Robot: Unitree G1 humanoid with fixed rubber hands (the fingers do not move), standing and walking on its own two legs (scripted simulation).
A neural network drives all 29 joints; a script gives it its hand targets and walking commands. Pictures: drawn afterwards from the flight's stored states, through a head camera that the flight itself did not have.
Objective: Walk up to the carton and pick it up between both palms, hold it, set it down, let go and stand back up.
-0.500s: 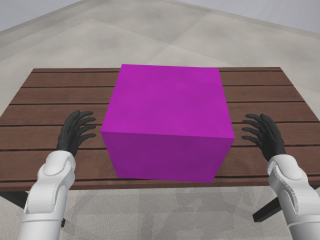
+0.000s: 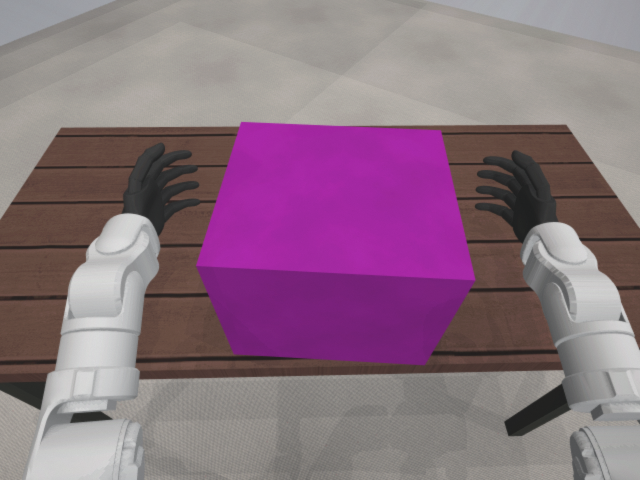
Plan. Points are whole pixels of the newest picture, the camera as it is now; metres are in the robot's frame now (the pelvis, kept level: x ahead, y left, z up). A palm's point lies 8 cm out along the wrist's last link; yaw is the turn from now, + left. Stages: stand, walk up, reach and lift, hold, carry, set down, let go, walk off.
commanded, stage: reach and lift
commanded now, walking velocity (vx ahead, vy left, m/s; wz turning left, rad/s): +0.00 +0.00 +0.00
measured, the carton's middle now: (334, 245) +0.41 +0.01 +0.02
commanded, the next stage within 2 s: none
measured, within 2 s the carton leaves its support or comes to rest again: neither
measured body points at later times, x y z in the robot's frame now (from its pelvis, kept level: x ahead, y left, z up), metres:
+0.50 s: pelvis +0.01 +0.00 +0.00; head +0.04 +0.01 +0.45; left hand +0.44 +0.23 +0.14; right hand +0.44 -0.23 +0.15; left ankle +0.00 +0.13 -0.75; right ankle -0.01 -0.13 -0.75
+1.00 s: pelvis -0.01 -0.01 -0.01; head +0.07 +0.00 +0.43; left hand +0.42 +0.24 +0.04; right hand +0.42 -0.22 +0.05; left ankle +0.00 +0.13 -0.75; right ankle -0.01 -0.13 -0.75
